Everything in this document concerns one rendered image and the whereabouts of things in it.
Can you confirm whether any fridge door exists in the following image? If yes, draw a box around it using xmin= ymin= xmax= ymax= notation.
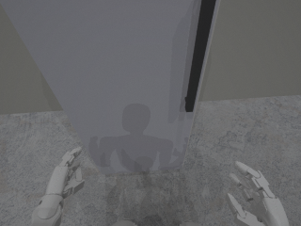
xmin=0 ymin=0 xmax=219 ymax=175

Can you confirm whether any right robot hand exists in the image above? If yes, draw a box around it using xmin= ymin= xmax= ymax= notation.
xmin=226 ymin=161 xmax=290 ymax=226

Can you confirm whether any handle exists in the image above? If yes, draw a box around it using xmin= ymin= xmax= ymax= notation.
xmin=184 ymin=0 xmax=216 ymax=112

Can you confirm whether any left robot hand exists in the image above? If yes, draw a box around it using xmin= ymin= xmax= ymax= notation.
xmin=45 ymin=146 xmax=85 ymax=199

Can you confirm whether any robot left forearm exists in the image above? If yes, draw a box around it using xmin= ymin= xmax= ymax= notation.
xmin=30 ymin=194 xmax=64 ymax=226

